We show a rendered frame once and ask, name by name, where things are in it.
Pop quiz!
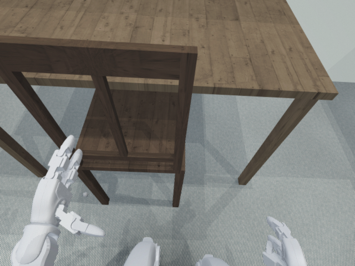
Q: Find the left robot hand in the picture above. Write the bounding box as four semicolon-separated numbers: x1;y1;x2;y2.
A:
31;135;105;237

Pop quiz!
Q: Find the right robot hand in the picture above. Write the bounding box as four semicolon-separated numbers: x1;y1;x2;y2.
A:
263;216;308;266

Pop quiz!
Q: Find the robot left shin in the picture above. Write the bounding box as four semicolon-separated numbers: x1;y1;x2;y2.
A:
142;237;153;242

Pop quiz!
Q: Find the robot left forearm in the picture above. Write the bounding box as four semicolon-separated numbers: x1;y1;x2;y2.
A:
11;223;60;266

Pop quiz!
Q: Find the chair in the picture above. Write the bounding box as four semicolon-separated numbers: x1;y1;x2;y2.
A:
0;35;198;207

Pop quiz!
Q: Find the table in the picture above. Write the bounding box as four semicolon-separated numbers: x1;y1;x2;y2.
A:
0;0;339;185

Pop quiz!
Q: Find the left robot thigh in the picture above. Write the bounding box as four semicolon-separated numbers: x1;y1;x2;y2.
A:
123;241;160;266

